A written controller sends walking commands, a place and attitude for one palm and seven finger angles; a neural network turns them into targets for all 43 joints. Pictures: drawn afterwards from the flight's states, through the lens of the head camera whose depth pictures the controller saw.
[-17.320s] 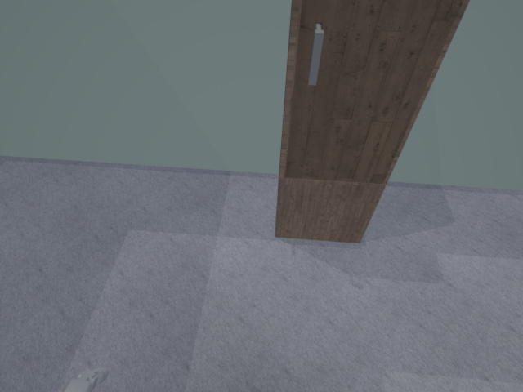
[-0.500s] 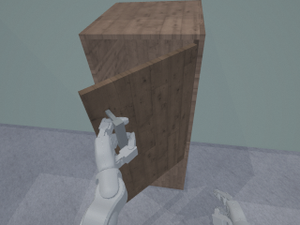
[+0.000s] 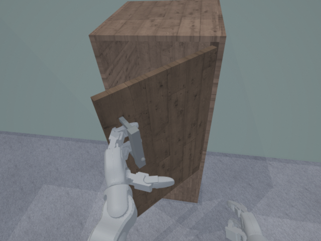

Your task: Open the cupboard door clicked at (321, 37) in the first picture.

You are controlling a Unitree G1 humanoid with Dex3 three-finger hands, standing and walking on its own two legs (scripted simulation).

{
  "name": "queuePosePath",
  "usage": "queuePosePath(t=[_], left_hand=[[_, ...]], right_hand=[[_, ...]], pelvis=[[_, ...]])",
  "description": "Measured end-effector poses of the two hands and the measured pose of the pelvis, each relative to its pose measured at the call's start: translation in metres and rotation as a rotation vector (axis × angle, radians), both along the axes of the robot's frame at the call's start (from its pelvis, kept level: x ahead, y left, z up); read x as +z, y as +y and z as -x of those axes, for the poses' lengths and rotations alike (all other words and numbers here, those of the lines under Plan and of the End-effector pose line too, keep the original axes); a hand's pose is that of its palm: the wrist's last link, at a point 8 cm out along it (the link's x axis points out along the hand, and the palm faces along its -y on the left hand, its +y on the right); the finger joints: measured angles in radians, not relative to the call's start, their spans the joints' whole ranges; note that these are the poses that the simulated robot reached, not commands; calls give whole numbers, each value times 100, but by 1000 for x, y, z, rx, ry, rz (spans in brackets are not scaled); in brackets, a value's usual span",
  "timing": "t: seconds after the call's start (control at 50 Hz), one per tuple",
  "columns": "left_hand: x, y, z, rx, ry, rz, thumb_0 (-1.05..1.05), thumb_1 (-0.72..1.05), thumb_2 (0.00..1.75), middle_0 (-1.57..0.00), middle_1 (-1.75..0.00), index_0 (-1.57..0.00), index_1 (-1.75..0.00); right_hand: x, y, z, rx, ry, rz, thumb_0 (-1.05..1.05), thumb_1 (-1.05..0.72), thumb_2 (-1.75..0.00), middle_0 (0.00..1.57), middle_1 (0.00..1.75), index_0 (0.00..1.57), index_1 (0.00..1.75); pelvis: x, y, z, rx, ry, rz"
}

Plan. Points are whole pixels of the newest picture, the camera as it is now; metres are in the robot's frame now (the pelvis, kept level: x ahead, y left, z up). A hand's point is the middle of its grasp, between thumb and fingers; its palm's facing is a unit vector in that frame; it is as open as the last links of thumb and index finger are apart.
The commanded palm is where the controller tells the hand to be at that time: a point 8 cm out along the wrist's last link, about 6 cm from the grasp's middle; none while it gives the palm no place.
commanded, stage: open thumb and fingers to let go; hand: left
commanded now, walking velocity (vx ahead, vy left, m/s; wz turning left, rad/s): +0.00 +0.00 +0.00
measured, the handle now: (132, 142) +0.31 +0.09 +0.13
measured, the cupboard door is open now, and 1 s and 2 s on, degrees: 47 49 49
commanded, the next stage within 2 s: slide the hand sideways off the handle in 0.14 s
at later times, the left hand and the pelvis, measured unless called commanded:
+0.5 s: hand (141, 174) +0.22 +0.06 +0.13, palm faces -0.22 -0.97 +0.02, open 16.5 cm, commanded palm +0.20 +0.11 +0.12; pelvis -0.02 +0.04 +0.00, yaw -2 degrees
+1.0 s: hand (120, 186) +0.20 +0.10 +0.13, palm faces -0.14 -0.99 +0.01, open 16.3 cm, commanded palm +0.16 +0.15 +0.12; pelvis -0.01 +0.05 +0.00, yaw -2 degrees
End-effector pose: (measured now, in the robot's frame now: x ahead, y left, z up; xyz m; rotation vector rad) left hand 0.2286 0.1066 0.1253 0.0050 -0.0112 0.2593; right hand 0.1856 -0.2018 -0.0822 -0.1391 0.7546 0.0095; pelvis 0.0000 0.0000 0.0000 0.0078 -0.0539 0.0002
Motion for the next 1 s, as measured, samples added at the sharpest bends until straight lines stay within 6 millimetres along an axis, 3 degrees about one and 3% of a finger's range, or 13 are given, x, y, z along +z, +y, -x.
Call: queuePosePath(t=[0.26,0.36,0.46,0.64,1.0], left_hand=[[0,-2,0,-84,2,-5,-1,-50,30,-26,-48,-24,-49],[-1,5,5,-313,-26,-46,-1,-50,30,-21,-38,-16,-39],[-1,8,12,-481,-38,-14,-1,-50,30,-17,-33,-11,-34],[2,14,19,-435,-56,29,-1,-51,30,-15,-31,-13,-31],[1,45,45,-395,-35,16,-1,-50,30,-16,-31,-15,-31]], right_hand=[[4,25,12,-2,-18,-17,1,-90,-90,20,30,20,30],[7,31,22,-8,-22,-15,1,-90,-90,20,30,20,30],[10,36,32,-36,-44,-11,1,-90,-90,20,30,20,30],[16,45,40,-39,-46,-10,1,-90,-90,20,30,20,30],[25,52,11,-4,-107,-17,1,-90,-90,20,30,20,30]], pelvis=[[-2,21,11,-15,-12,16],[-2,29,17,-16,-27,11],[-1,38,20,-25,-30,14],[-1,48,21,-47,-22,16],[-3,49,9,-44,-3,19]])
